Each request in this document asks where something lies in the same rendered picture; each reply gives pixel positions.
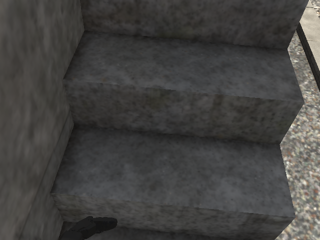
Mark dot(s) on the left robot hand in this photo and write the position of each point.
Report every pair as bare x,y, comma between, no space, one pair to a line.
89,226

